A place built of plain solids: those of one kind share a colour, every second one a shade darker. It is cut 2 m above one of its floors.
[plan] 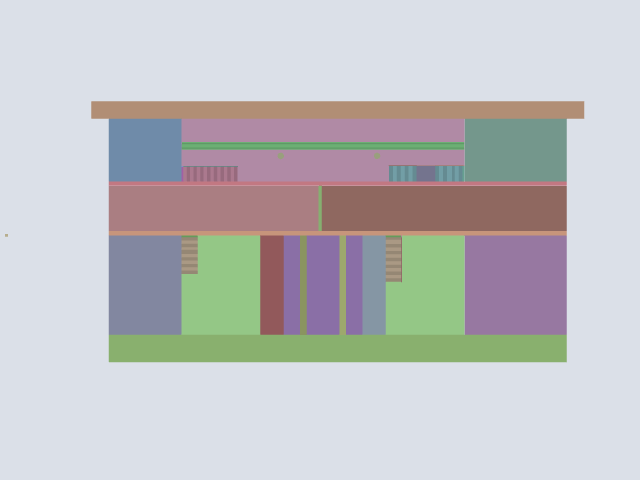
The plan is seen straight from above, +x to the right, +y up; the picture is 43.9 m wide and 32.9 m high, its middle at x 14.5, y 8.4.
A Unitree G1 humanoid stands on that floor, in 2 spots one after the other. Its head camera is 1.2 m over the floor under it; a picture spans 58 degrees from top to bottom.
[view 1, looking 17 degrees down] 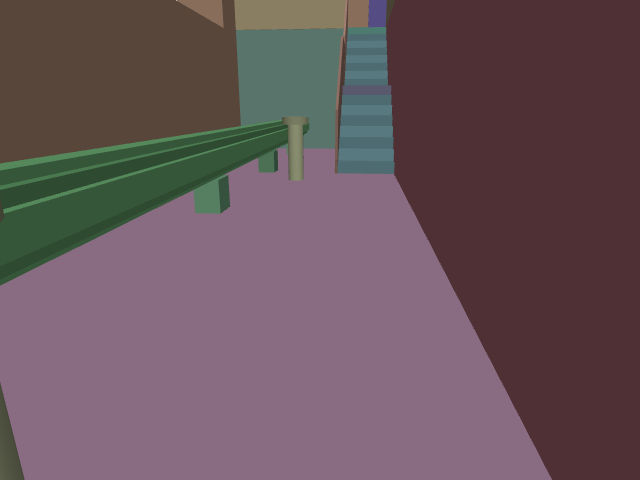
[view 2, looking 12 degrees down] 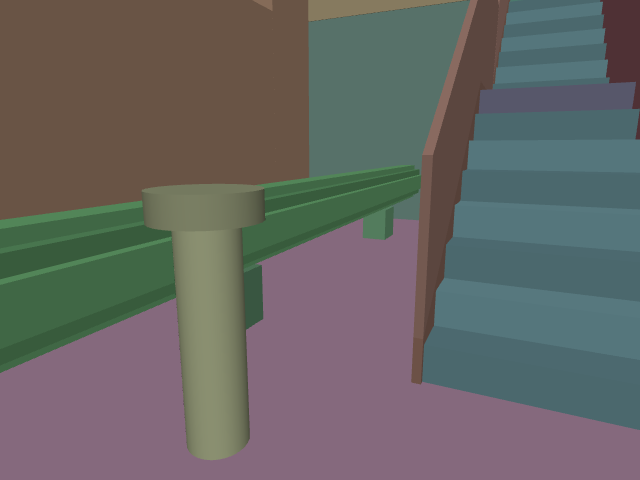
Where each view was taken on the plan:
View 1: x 10.95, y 13.09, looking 5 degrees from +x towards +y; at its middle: floor_aisle_concrete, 4.10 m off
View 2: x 17.13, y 13.09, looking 25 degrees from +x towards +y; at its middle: floor_aisle_concrete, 5.77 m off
